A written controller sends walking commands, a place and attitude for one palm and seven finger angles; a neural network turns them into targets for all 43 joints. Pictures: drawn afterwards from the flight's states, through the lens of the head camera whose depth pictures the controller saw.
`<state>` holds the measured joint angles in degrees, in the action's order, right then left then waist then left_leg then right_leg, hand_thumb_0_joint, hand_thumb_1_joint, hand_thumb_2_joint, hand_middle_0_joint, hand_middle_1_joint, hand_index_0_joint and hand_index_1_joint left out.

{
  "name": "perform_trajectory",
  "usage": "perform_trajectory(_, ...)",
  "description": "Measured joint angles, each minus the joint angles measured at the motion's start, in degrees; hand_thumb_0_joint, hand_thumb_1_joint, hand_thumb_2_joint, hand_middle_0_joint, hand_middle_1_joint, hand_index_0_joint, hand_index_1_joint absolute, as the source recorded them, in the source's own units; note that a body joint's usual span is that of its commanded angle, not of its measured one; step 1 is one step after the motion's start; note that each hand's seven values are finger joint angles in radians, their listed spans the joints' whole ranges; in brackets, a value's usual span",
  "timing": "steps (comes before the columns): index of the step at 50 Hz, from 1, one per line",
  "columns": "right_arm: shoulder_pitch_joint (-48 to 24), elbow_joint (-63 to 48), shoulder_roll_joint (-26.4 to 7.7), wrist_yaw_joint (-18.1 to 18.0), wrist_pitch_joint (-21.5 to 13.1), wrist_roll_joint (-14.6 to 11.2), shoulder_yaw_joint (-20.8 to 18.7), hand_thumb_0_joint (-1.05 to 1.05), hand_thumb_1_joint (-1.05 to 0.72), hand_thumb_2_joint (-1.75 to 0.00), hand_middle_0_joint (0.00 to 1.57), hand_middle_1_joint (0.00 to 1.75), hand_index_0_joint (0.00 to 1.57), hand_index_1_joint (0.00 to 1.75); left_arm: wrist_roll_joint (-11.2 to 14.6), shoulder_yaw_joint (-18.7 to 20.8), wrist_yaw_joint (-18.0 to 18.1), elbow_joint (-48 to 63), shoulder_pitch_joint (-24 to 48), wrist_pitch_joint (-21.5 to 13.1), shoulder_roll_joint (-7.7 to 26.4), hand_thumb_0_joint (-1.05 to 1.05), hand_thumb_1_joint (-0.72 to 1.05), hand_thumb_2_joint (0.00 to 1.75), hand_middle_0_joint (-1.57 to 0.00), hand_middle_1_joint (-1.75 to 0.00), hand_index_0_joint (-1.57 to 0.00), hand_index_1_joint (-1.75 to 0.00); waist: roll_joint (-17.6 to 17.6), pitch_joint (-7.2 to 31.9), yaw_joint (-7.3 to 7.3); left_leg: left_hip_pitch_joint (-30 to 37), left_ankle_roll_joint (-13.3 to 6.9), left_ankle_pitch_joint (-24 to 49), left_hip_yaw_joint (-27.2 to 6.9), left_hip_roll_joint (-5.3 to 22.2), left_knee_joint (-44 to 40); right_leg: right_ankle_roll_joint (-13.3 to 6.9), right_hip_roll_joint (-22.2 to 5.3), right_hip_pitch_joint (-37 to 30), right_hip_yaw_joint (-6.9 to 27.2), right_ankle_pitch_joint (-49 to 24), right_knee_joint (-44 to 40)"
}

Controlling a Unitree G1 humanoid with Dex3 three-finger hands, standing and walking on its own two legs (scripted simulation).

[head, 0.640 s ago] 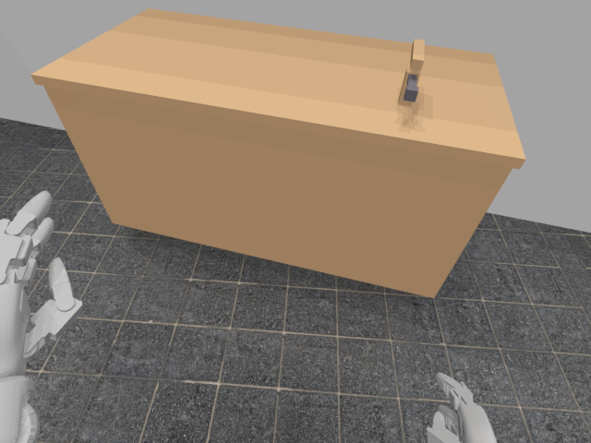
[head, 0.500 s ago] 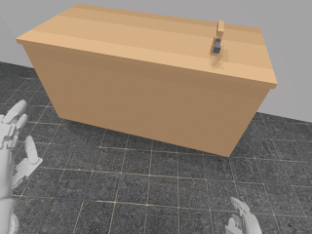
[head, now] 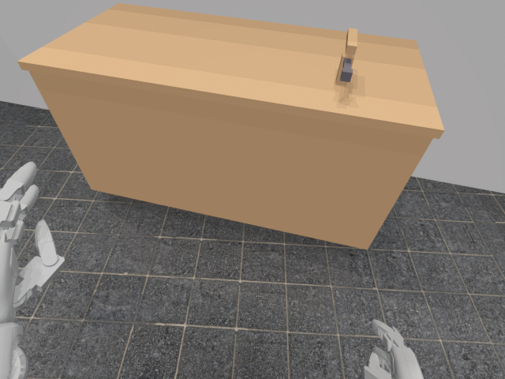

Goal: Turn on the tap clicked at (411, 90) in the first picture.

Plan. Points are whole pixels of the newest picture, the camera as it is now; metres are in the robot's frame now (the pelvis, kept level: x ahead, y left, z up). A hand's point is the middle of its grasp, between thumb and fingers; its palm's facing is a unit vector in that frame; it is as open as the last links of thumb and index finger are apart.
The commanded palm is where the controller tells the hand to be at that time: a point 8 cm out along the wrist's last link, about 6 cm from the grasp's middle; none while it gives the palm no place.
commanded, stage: walk to a spot facing it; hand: left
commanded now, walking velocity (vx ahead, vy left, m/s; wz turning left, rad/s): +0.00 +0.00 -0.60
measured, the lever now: (346, 75) +0.89 -0.20 +0.07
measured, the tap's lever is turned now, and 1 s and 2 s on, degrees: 0 0 0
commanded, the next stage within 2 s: take the last steps up to it in 1.06 s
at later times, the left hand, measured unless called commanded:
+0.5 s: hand (118, 240) +0.24 +0.19 +0.15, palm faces +0.27 -0.86 -0.44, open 7.4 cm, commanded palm +0.20 +0.23 +0.18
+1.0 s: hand (206, 186) +0.33 +0.10 +0.17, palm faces +0.00 -0.92 -0.39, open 7.4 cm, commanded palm +0.30 +0.15 +0.18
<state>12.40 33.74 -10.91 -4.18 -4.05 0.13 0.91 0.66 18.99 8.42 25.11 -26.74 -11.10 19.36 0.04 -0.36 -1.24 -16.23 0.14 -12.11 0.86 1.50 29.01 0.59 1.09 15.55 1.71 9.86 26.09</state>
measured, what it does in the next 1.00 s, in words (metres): steps on the spot, turning right: left foot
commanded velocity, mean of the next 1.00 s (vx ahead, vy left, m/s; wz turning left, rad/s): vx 0.14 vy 0.00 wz -0.55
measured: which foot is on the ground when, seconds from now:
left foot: down 0.00-0.58, up 0.60-0.92, down 0.94-1.00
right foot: down 0.00-0.96, up 0.98-1.00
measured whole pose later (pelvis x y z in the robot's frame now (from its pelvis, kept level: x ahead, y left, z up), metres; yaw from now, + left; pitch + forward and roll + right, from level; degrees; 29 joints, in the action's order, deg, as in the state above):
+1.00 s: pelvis +0.02 -0.02 -0.01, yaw -29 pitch +0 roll +1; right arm 13.5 33.1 -13.5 -3.3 -2.1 -0.1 -1.8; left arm 0.9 22.0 8.9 25.9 -26.0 -14.6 21.7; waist 2.9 1.2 -0.5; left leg -16.0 0.3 -14.4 7.4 3.5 31.4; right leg -1.5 5.1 23.1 5.9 22.3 44.0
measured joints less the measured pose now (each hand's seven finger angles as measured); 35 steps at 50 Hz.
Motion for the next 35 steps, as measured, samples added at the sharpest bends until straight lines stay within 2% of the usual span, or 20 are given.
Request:
perform_trajectory(4, -1.0, -1.03, 0.29, 0.31, 0.24, -0.21, -0.14, 0.01, -0.9, -0.9, 0.21, 0.3, 0.2, 0.3, 0.16, 0.52, 0.25, 0.07, 1.22, 0.29, -0.27, 0.02, 0.89, 0.9, -0.21, -0.3, -0.21, -0.3, 0.26, -0.15, -0.82, -1.12, 0.19, -1.14, 1.99, 0.79, 2.1, -0.16, 0.82, 2.51, 1.97, 0.9, 3.27)
perform_trajectory(7, -1.78, -1.99, 0.44, 0.53, 0.67, -0.38, -0.24, 0.01, -0.9, -0.9, 0.21, 0.3, 0.2, 0.3, 0.32, 0.51, 0.27, 0.28, 2.2, 0.79, -0.6, 0.02, 0.89, 0.9, -0.21, -0.3, -0.21, -0.3, 0.46, -0.37, -0.88, -2.33, 0.4, -2.21, 3.26, 1.4, 4.29, -0.36, 1.5, 4.69, 3.22, 1.86, 6.33)
perform_trajectory(15, -2.05, -3.13, -0.28, 1.32, 2.65, -0.2, -1.08, 0.01, -0.9, -0.9, 0.21, 0.3, 0.2, 0.3, 0.7, 0.51, -0.08, 3.14, 1.38, 0.81, -0.6, 0.02, 0.89, 0.9, -0.21, -0.3, -0.21, -0.3, 0.74, -0.68, 0.4, -5.47, 0.91, -4.56, 5.6, 2.7, 8.91, -0.85, 3.12, 9.43, 5.66, 3.53, 11.9)
perform_trajectory(21, -0.76, -2.59, -0.85, 1.31, 4.15, -0.36, -1.74, 0.01, -0.9, -0.9, 0.21, 0.3, 0.2, 0.3, 1.08, 2.39, 0.08, 4.65, -0.34, 0.35, 0.92, 0.02, 0.88, 0.9, -0.22, -0.3, -0.21, -0.3, 1.88, -1.38, 0.86, -5.13, 0.63, -4.51, 8.14, 2.79, 8.56, -0.51, 3.49, 10.83, 8.08, 3.62, 13.28)
perform_trajectory(23, -0.33, -2.79, -0.7, 1.04, 3.89, -0.59, -1.75, 0.01, -0.9, -0.9, 0.21, 0.3, 0.2, 0.3, 1.3, 3.3, 0.15, 4.21, -0.6, 0.22, 1.47, 0.02, 0.88, 0.9, -0.22, -0.3, -0.21, -0.3, 1.87, -1.8, 0.42, -4.83, 0.55, -5.11, 9.35, 3.3, 9.31, -0.16, 2.95, 12.63, 6.54, 8.83, 18.59)
perform_trajectory(26, 0.32, -2.26, -0.23, 1.17, 2.53, -0.46, -1.7, 0.01, -0.9, -0.9, 0.2, 0.3, 0.2, 0.3, 1.39, 3.45, 0.12, 2.47, -0.55, 0.14, 0.87, 0.02, 0.89, 0.9, -0.22, -0.3, -0.21, -0.3, 0.03, -2.23, -0.6, -3.34, 1.04, -6.43, 11.01, 5.58, 10.38, 0.86, 0.76, 12.91, 0.27, 14.78, 25.51)
perform_trajectory(28, 1.0, -2.02, -0.05, 1.82, 1.57, -0.31, -1.3, 0.01, -0.9, -0.9, 0.2, 0.3, 0.2, 0.3, 1.09, 2.8, 0.04, 1.49, -0.07, -0.03, 0.24, 0.02, 0.89, 0.9, -0.21, -0.3, -0.21, -0.3, -1.53, -2.14, -1.23, -2.55, 1.96, -7.53, 11.89, 7.61, 11.63, 0.98, -0.68, 9.91, -3.23, 15.14, 22.37)
perform_trajectory(29, 1.47, -2.22, 0.09, 2.11, 1.11, -0.3, -0.97, 0.01, -0.9, -0.9, 0.2, 0.3, 0.2, 0.3, 0.84, 2.52, 0.02, 1.37, 0.33, -0.1, 0.42, 0.02, 0.89, 0.9, -0.21, -0.3, -0.21, -0.3, -1.91, -1.92, -1.35, -2.86, 2.45, -8.48, 12.14, 8.53, 13.23, 0.46, -1.04, 7.76, -3.87, 13.74, 18.52)
perform_trajectory(30, 1.51, -2.23, 0.15, 2.37, 0.77, -0.29, -0.71, 0.01, -0.9, -0.9, 0.21, 0.3, 0.2, 0.3, 0.46, 2.21, 0.01, 1.33, 1.24, -0.28, 0.56, 0.02, 0.89, 0.9, -0.21, -0.3, -0.21, -0.3, -2.12, -1.96, -1.47, -4.1, 2.46, -11.11, 11.42, 8.97, 16.46, -1.05, -0.68, 7.68, -4.09, 9.98, 17.35)
perform_trajectory(32, 0.19, -0.67, -0.2, 2.63, 0.67, 0.02, -0.49, 0.01, -0.9, -0.9, 0.21, 0.3, 0.2, 0.3, 0.27, 0.88, 0.1, 0.37, 3.95, -0.6, -0.26, 0.02, 0.89, 0.9, -0.21, -0.3, -0.21, -0.3, -2.38, -2.86, -1.11, -8.31, 2.93, -16.87, 6.15, 6.84, 27.3, -3.71, 0.27, 8.63, -4.01, 9.5, 19.1)
perform_trajectory(35, -1.54, 0.67, -0.88, 3.19, 2.22, 0.3, -0.43, 0.01, -0.9, -0.9, 0.21, 0.3, 0.2, 0.3, 0.53, -0.44, 0.02, -0.24, 4.17, -0.58, -1.7, 0.02, 0.89, 0.9, -0.21, -0.3, -0.21, -0.3, -2.33, -3.51, 0.11, -13.1, 3.84, -13.82, 1.18, 3.51, 39.41, -4.71, 1.81, 7.14, -2.57, 8.2, 15.47)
